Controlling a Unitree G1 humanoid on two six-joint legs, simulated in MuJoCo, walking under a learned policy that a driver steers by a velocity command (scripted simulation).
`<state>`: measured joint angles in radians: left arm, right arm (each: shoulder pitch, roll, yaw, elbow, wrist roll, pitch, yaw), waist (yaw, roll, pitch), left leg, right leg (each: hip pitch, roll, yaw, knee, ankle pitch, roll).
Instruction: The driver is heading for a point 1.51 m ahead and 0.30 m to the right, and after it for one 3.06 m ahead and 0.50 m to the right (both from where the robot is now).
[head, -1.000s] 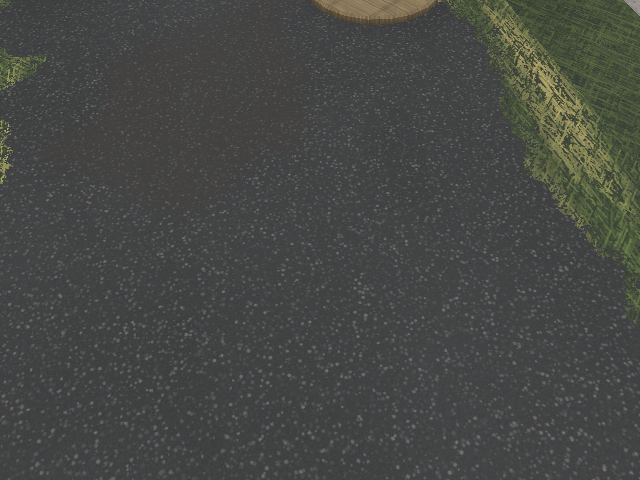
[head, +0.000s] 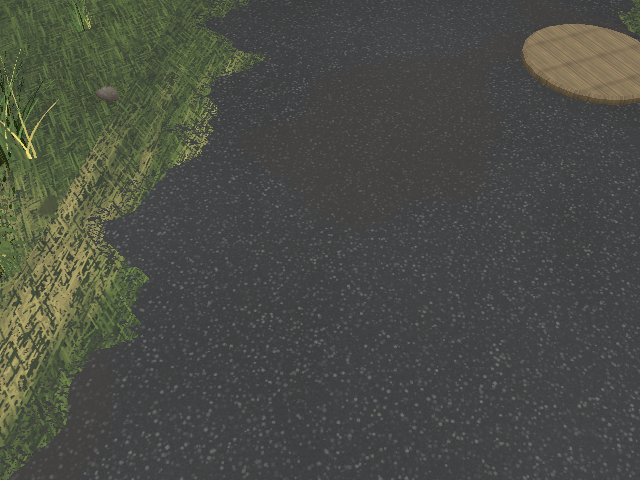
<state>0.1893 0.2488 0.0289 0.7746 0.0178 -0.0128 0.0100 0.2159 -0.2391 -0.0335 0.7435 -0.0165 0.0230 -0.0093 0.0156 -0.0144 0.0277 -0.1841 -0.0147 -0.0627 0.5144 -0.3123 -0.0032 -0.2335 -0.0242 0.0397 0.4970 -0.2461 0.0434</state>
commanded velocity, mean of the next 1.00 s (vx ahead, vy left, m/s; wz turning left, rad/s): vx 0.19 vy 0.00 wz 0.01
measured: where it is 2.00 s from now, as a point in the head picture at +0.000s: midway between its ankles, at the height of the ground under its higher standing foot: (338, 351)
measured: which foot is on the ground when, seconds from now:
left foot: down 0.00-0.64, up 0.66-1.00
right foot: down 0.00-1.00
